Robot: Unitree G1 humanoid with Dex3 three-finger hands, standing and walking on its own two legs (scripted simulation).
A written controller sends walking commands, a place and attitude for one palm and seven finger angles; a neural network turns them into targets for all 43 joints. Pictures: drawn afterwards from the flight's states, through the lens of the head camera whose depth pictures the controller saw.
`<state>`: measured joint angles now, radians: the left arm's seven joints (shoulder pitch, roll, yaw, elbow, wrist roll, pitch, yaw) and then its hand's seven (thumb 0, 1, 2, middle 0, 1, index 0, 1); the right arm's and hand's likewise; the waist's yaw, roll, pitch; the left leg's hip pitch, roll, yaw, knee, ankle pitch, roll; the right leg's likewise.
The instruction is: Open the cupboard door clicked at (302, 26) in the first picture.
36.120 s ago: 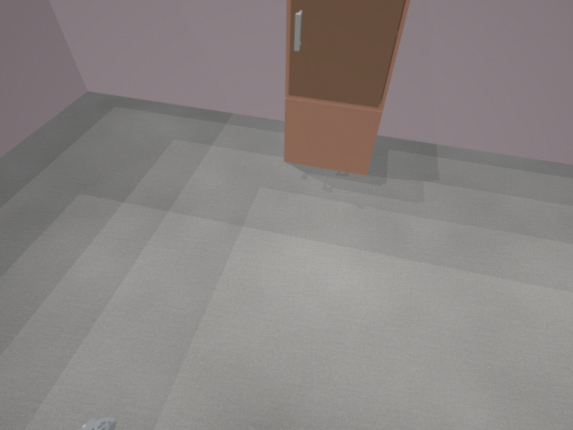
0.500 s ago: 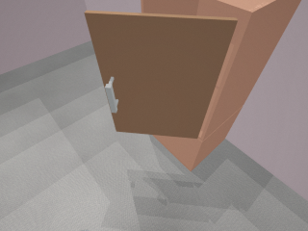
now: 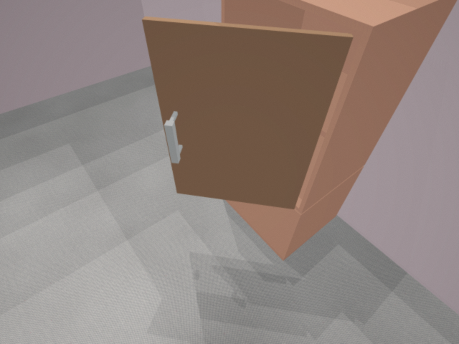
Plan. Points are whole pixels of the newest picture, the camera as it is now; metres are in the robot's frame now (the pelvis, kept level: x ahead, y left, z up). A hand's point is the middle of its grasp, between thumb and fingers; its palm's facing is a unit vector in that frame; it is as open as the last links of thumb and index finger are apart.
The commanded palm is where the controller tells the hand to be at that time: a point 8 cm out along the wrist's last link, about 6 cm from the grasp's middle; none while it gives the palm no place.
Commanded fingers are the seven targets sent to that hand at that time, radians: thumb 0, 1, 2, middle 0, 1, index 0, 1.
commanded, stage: come to a stop and stand still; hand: left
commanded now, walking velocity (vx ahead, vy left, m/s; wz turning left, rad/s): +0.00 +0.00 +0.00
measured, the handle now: (175, 137) +0.62 +0.20 -0.04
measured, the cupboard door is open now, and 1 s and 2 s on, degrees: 43 43 43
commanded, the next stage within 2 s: look again from close up in 0.60 s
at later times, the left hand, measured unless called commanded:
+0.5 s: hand out of the picture -0.02 +0.21 -0.17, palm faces +0.03 -0.98 -0.21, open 7.4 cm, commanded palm none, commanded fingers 0.00 0.90 0.90 -0.20 -0.30 -0.20 -0.30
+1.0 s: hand out of the picture -0.01 +0.21 -0.17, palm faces +0.01 -0.98 -0.18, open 7.3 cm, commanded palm none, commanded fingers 0.00 0.90 0.90 -0.20 -0.30 -0.20 -0.30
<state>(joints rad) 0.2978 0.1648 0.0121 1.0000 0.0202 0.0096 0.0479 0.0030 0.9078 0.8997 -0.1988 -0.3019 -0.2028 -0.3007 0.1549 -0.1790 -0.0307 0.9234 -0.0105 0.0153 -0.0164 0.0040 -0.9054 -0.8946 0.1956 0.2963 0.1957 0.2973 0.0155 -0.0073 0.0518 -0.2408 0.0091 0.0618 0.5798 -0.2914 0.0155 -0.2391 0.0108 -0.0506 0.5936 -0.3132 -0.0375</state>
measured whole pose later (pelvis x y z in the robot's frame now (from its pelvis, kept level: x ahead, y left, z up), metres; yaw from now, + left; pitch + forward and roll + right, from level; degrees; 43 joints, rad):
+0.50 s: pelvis -0.03 +0.02 +0.01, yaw +1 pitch -1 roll +0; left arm 0.33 0.20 0.01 1.02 0.02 0.00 0.02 0.00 0.91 0.90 -0.20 -0.30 -0.20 -0.30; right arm 0.39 -0.18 0.01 1.07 -0.02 0.01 -0.01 0.01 -0.90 -0.89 0.20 0.30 0.20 0.30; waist -0.01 -0.02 -0.01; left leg -0.27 -0.02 0.06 0.47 -0.19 0.05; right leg -0.25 -0.01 -0.05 0.46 -0.20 -0.01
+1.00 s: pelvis -0.01 +0.03 +0.01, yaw +0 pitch -1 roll +0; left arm 0.31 0.19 -0.01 1.07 0.02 -0.02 0.02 0.00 0.91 0.90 -0.20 -0.30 -0.20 -0.30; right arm 0.23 -0.19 0.01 1.08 -0.01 -0.02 -0.01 0.00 -0.90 -0.89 0.20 0.30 0.20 0.30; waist 0.01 -0.03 0.01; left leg -0.21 -0.03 0.08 0.42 -0.19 0.06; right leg -0.21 -0.02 -0.03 0.42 -0.19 0.01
